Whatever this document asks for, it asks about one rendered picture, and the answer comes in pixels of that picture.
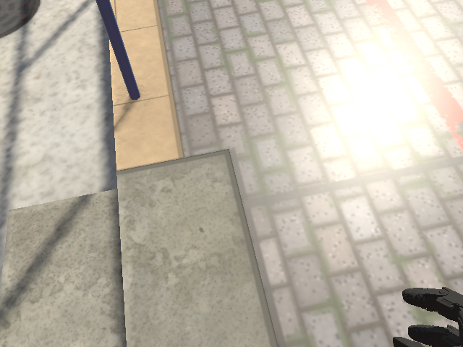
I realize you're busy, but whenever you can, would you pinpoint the right robot hand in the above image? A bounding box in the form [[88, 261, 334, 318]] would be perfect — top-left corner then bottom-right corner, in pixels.
[[393, 287, 463, 347]]

